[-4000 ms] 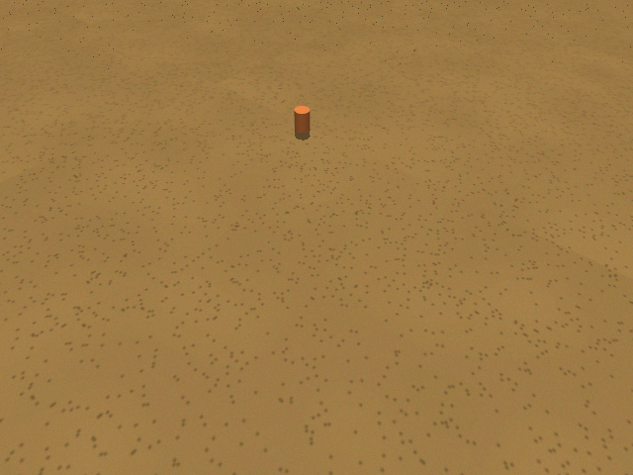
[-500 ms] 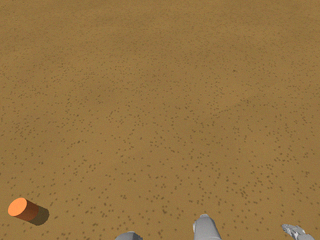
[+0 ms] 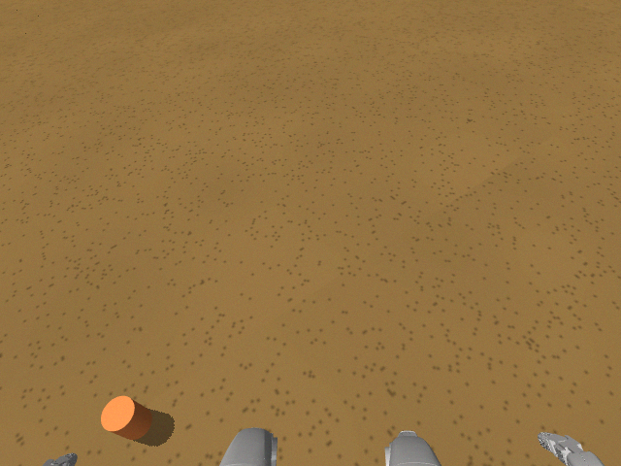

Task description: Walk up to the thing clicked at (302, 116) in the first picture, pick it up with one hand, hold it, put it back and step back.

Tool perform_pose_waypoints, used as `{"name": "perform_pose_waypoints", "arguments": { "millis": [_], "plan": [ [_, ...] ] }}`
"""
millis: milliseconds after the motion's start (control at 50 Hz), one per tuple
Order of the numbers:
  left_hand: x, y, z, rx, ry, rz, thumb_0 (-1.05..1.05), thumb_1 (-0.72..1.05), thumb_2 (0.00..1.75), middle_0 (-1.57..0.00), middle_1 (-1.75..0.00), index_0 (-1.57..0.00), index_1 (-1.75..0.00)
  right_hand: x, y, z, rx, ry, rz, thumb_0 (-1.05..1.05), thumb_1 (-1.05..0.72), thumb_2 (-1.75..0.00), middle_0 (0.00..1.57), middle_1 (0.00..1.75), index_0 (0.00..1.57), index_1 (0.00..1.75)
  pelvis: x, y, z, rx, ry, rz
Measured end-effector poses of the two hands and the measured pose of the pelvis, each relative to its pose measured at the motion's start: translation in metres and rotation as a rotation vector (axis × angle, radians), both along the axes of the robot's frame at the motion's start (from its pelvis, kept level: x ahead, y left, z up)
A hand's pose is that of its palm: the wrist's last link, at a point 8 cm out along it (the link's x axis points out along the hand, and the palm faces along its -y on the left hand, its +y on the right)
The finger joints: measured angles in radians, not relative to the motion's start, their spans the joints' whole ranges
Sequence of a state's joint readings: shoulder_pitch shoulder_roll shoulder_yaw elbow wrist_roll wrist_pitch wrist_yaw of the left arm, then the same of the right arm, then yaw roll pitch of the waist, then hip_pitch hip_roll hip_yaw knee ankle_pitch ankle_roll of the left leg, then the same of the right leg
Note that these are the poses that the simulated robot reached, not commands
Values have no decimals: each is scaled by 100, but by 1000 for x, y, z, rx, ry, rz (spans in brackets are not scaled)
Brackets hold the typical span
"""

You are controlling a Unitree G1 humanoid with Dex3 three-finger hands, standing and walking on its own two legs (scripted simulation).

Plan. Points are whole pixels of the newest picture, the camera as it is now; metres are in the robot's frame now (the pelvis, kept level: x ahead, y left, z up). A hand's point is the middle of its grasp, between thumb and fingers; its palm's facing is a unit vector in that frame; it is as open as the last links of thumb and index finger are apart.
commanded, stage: walk up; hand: left
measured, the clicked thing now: (127, 418) +0.35 +0.57 -0.67
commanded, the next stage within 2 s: none
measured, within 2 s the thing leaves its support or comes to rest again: neither
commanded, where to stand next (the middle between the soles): -0.14 +0.48 m, yaw -15 degrees
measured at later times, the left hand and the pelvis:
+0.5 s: hand out of the picture +0.00 +0.52 -0.12, palm faces -0.17 -0.83 -0.54, open 7.4 cm; pelvis -0.10 +0.24 +0.00, yaw -7 degrees
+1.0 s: hand out of the picture -0.10 +0.80 -0.13, palm faces -0.14 -0.84 -0.53, open 7.4 cm; pelvis -0.22 +0.50 +0.01, yaw -9 degrees
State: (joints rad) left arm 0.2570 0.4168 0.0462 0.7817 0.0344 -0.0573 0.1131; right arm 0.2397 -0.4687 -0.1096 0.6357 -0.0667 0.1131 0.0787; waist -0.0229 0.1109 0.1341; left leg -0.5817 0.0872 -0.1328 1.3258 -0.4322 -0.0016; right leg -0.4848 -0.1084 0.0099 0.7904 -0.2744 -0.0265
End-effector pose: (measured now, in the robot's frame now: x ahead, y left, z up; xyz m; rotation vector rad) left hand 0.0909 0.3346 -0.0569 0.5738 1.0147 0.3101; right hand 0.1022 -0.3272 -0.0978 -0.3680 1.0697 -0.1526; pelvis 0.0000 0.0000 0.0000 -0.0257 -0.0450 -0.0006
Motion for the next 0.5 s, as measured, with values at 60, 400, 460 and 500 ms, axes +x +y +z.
{"name": "perform_pose_waypoints", "arguments": {
  "millis": [60, 400, 460, 500],
  "plan": [
    [-7, 51, -4, 28, 15, -33, 0, 89, 90, -21, -31, -21, -30, 0, 28, 0, -25, -52, -6, 1, -90, -89, 21, 30, 20, 30, -12, 42, -11, 2, 12, -19],
    [-59, 188, -19, -47, 135, -61, 0, 90, 90, -20, -30, -20, -30, -151, 209, -11, 7, 135, -146, 1, -90, -89, 21, 30, 21, 30, -74, 200, 2, 5, 40, -106],
    [-81, 202, -21, -43, 158, -89, 0, 90, 90, -20, -30, -21, -30, -159, 229, -23, 15, 123, -164, 1, -90, -89, 21, 30, 20, 30, -91, 226, -2, -30, 7, -127],
    [-94, 217, -18, -40, 149, -81, 0, 90, 90, -21, -31, -21, -30, -164, 248, -25, 21, 124, -155, 1, -90, -89, 20, 30, 20, 30, -100, 241, -2, -24, -11, -118]
  ]
}}
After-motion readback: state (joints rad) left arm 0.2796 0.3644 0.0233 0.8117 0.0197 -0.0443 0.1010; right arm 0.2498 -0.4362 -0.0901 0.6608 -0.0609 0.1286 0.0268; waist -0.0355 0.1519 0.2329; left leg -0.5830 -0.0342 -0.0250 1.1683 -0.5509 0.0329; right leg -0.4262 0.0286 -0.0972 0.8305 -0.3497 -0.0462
